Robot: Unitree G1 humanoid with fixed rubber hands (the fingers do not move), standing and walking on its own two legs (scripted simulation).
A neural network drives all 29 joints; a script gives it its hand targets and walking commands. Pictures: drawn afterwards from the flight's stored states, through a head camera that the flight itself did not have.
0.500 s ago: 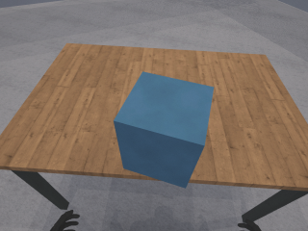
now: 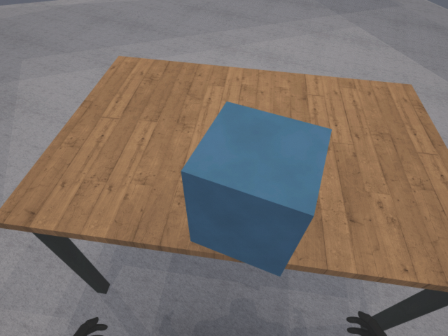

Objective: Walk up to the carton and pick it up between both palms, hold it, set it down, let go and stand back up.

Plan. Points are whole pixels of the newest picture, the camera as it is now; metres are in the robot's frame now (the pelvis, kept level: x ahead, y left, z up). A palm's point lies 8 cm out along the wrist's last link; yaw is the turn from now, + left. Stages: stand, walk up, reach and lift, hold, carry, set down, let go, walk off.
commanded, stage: walk up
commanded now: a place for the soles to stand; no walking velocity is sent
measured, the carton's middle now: (253, 190) +0.40 -0.04 +0.02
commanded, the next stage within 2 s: reach and lift in 0.14 s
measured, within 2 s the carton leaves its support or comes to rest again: neither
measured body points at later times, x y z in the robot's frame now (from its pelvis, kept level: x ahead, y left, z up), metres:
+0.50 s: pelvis +0.00 -0.01 +0.02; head +0.01 +0.01 +0.46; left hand +0.23 +0.23 -0.07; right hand +0.15 -0.26 -0.06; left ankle +0.07 +0.11 -0.72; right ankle -0.03 -0.11 -0.72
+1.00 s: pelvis +0.04 +0.01 +0.02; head +0.04 +0.03 +0.47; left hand +0.26 +0.22 -0.05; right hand +0.20 -0.22 -0.04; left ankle +0.07 +0.11 -0.72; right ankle -0.03 -0.11 -0.72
